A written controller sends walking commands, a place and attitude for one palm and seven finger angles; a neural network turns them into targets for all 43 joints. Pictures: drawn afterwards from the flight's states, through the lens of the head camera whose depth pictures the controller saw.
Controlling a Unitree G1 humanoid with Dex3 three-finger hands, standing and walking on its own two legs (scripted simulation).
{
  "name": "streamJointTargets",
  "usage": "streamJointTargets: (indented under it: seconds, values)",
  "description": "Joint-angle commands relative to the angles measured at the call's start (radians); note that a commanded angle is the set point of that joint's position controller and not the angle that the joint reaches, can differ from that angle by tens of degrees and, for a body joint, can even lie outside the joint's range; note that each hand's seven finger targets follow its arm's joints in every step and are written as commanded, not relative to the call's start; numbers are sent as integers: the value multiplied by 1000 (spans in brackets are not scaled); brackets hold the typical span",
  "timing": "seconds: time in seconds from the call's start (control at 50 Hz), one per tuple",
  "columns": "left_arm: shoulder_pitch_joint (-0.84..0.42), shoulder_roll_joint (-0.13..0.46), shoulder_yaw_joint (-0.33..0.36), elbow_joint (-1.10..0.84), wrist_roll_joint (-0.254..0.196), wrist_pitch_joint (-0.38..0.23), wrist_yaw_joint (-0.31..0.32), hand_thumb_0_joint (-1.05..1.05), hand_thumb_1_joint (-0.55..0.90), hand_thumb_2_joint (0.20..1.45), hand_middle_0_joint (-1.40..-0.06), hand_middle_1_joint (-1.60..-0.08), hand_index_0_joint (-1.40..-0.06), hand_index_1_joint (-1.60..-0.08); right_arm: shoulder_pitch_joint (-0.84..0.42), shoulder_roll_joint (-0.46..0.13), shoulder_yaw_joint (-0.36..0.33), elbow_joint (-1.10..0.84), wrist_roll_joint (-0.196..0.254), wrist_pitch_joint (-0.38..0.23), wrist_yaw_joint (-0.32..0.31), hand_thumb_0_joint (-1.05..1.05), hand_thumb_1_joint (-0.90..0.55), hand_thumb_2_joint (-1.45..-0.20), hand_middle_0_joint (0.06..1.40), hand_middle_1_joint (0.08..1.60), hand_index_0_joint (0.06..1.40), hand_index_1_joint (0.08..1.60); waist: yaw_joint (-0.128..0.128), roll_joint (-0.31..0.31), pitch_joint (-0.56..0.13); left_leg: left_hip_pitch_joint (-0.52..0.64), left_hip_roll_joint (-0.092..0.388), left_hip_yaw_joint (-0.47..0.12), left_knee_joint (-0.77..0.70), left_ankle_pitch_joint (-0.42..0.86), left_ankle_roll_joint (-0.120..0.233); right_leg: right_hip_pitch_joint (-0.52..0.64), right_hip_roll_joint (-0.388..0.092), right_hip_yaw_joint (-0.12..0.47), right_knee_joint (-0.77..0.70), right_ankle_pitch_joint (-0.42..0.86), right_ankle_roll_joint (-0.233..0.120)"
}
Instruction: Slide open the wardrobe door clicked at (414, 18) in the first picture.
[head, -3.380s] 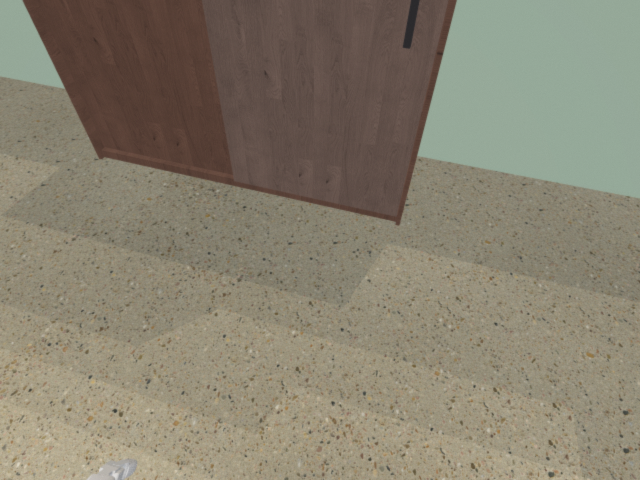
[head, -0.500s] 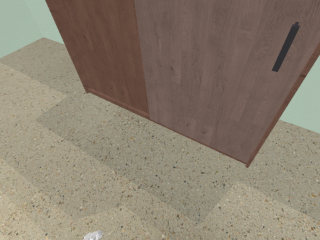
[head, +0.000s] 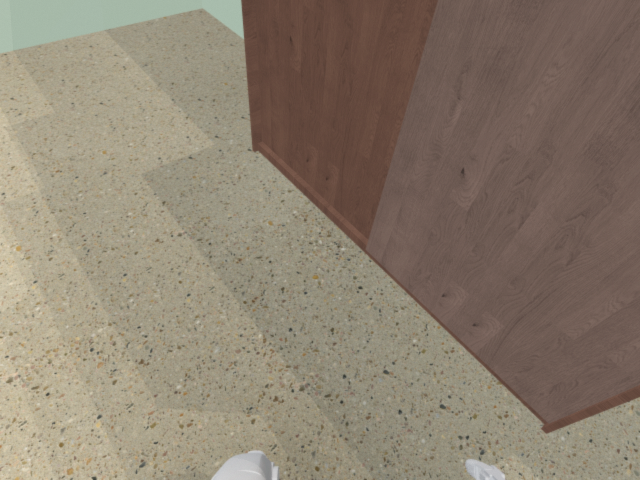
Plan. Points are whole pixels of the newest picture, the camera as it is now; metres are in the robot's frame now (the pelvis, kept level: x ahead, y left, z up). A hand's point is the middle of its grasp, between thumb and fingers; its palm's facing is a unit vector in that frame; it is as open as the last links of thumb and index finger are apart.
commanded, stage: turn to face it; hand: right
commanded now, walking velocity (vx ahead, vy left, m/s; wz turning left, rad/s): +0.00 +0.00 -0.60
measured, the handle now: out of the picture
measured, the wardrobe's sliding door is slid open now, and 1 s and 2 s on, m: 0.00 0.00 0.00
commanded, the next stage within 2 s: take the last steps up to it in 1.16 s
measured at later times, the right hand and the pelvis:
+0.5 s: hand out of the picture +0.00 -0.25 -0.16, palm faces +0.32 +0.92 -0.21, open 7.3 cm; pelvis +0.00 -0.03 +0.02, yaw -17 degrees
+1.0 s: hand out of the picture -0.01 -0.19 -0.12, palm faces +0.53 +0.80 -0.28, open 7.3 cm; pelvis +0.00 +0.03 +0.02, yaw -34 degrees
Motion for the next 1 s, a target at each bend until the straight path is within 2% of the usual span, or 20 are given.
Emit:
streamJointTargets:
  seconds: [0.0, 0.06, 0.14, 0.26, 0.32, 0.34, 0.36, 0.38, 0.44, 0.5, 0.56, 0.68, 0.82, 0.84, 0.86, 0.88, 0.9, 0.92, 0.94, 0.98]
  values:
    - [47, 44, 10, -51, 4, 7, 0, 0, 900, 900, -200, -300, -200, -300, 102, -153, -30, -13, 11, 1, -38, 0, -900, -900, 200, 300, 200, 300, -63, 245, -189, 237, 327, -247, -364, 441, 87, -172, 26, 165, 255, 35, 2]
    - [40, 45, 14, -47, 9, 29, -5, 0, 900, 900, -200, -300, -200, -300, 44, -134, -27, -30, 10, 15, -40, 0, -900, -900, 200, 300, 200, 300, -36, 168, -92, 85, 309, -140, -418, 215, 64, -163, 33, 151, 232, 104, 8]
    - [4, 38, 21, -72, 13, 36, -17, 0, 900, 900, -200, -300, -200, -300, 56, -142, -36, -34, 6, 24, -43, 0, -900, -900, 200, 300, 200, 300, -46, 159, -76, 100, 322, -88, -440, 64, 62, -186, 41, 114, 123, 115, 13]
    - [-69, 49, 30, -143, 15, 28, -30, 0, 900, 900, -200, -300, -200, -300, 73, -168, -55, -50, -3, 36, -44, 0, -900, -900, 200, 300, 200, 300, -66, 192, -82, 140, 363, -57, -392, 23, 58, -165, 50, 72, -86, 90, 3]
    - [-6, 78, 38, -152, 18, 19, -31, 0, 900, 900, -200, -300, -200, -300, 60, -167, -57, -62, 8, 47, -38, 0, -900, -900, 200, 300, 200, 300, -22, 103, -126, 90, 322, 23, -218, 1, -10, -14, 69, 67, -345, 245, -9]
    - [33, 135, 50, -147, 22, 11, -31, 0, 900, 900, -200, -300, -200, -300, 59, -134, -54, -79, 16, 55, -34, 0, -900, -900, 200, 300, 200, 300, -2, -86, -123, -9, 241, 67, -46, -102, -64, 28, -14, 241, -521, 274, -50]
    - [45, 244, 75, -167, 29, 7, -23, 0, 900, 900, -200, -300, -200, -300, 36, -78, -46, -122, 22, 62, -23, 0, -900, -900, 200, 300, 200, 300, 18, -365, -77, -229, 94, 80, 191, -347, -149, 44, -243, 593, -680, 389, -170]
    - [53, 277, 80, -165, 35, 6, -15, 0, 900, 900, -200, -300, -200, -300, -53, -105, -42, -149, 10, 67, -19, 0, -900, -900, 200, 300, 200, 300, 46, -240, -62, -228, 71, -43, 380, -338, -132, -20, -305, 646, -722, 401, -249]
    - [-89, 228, 61, -192, 25, -13, 1, 0, 900, 900, -200, -300, -200, -300, -7, -110, -60, -111, 5, 62, -6, 0, -900, -900, 200, 300, 200, 300, -31, -125, -124, -253, 69, -145, 503, -128, -138, 36, -148, 470, -642, 507, -173]
    - [-105, 217, 54, -200, 13, -25, 6, 0, 900, 900, -200, -300, -200, -300, 61, -124, -57, -71, 12, 58, -5, 0, -900, -900, 200, 300, 200, 300, -44, -26, -195, -232, 53, -140, 486, -62, -165, 171, -78, 365, -586, 745, -166]
    - [-52, 233, 59, -183, 14, -21, 4, 0, 900, 900, -200, -300, -200, -300, 41, -134, -54, -78, 16, 61, -16, 0, -900, -900, 200, 300, 200, 300, -20, -33, -198, -217, 45, -154, 430, -94, -180, 224, -79, 398, -566, 849, -183]
    - [-67, 260, 70, -187, 19, -2, -3, 0, 900, 900, -200, -300, -200, -300, -11, -144, -46, -110, 25, 66, -23, 0, -900, -900, 200, 300, 200, 300, -5, -86, -154, -129, 22, -166, 239, -173, -183, 163, -75, 510, -578, 728, -217]
    - [-166, 269, 79, -226, 19, 15, -15, 0, 900, 900, -200, -300, -200, -300, 102, -152, -43, -104, 32, 53, -31, 0, -900, -900, 200, 300, 200, 300, -57, -120, -186, 178, -39, -144, -120, -74, -144, -9, -4, 563, -517, 647, -176]
    - [-182, 258, 78, -235, 13, 17, -17, 0, 900, 900, -200, -300, -200, -300, 138, -163, -48, -95, 30, 46, -33, 0, -900, -900, 200, 300, 200, 300, -80, -89, -193, 289, -26, -142, -255, 19, -137, -85, 31, 547, -478, 564, -141]
    - [-175, 209, 75, -244, 4, 18, -22, 0, 900, 900, -200, -300, -200, -300, 172, -219, -59, -95, 19, 36, -39, 0, -900, -900, 200, 300, 200, 300, -97, 63, -211, 427, 112, -265, -390, 8, -99, -227, 107, 471, -348, 377, -78]
    - [-174, 142, 64, -271, 3, 18, -23, 0, 900, 900, -200, -300, -200, -300, 163, -314, -75, -107, 1, 30, -43, 0, -900, -900, 200, 300, 200, 300, -100, 377, -161, 442, 394, -553, -457, 31, 16, -417, 259, 256, -92, 20, 7]
    - [-187, 201, 77, -272, 16, 23, -21, 0, 900, 900, -200, -300, -200, -300, 133, -315, -65, -127, 11, 37, -43, 0, -900, -900, 200, 300, 200, 300, -97, 307, -150, 276, 462, -533, -450, 90, 79, -360, 213, 282, 97, -37, -1]
    - [-194, 200, 79, -262, 20, 35, -27, 0, 900, 900, -200, -300, -200, -300, 68, -262, -59, -142, 10, 36, -46, 0, -900, -900, 200, 300, 200, 300, -63, 237, -87, 182, 391, -432, -455, 34, 78, -349, 188, 305, 196, 34, -8]
    - [-177, 187, 77, -237, 23, 43, -32, 0, 900, 900, -200, -300, -200, -300, 22, -235, -55, -148, 11, 32, -44, 0, -900, -900, 200, 300, 200, 300, -39, 255, -67, 163, 325, -385, -442, 42, 52, -347, 174, 288, 249, 85, -2]
    - [-152, 182, 71, -210, 24, 45, -41, 0, 900, 900, -200, -300, -200, -300, 14, -189, -35, -149, 13, 23, -35, 0, -900, -900, 200, 300, 200, 300, -25, 231, -30, 167, 244, -248, -395, 159, 27, -343, 156, 244, 299, 184, 18]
